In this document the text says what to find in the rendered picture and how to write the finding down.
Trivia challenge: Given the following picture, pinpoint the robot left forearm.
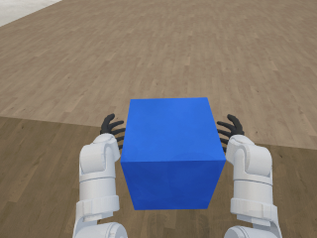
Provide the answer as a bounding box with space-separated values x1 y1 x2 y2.
72 133 121 238

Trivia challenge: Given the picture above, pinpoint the robot right upper arm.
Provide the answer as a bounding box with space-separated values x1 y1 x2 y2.
224 225 277 238

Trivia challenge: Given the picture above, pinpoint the right robot hand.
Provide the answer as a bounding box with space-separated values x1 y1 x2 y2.
217 114 245 153

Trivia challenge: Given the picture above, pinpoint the left robot hand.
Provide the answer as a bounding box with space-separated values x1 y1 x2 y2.
100 113 126 150

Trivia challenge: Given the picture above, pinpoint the robot right forearm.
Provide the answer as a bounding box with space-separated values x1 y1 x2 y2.
225 135 282 238

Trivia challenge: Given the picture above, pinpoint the robot left upper arm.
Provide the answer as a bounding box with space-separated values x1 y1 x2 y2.
74 222 128 238

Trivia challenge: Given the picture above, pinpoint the carton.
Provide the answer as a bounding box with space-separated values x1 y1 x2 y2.
120 97 226 210

